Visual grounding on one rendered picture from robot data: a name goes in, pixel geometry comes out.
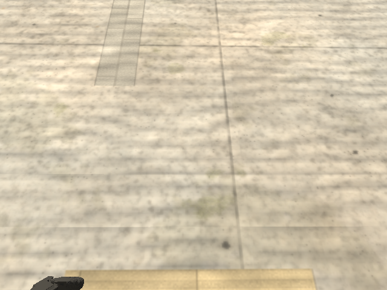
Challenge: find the left robot hand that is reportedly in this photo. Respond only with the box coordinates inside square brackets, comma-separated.
[30, 276, 84, 290]

